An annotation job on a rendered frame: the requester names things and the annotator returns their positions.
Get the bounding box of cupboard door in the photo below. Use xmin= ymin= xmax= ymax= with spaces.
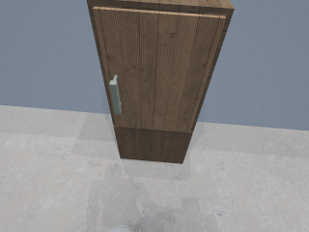
xmin=93 ymin=6 xmax=226 ymax=132

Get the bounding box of handle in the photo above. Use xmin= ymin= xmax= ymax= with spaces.
xmin=109 ymin=75 xmax=122 ymax=115

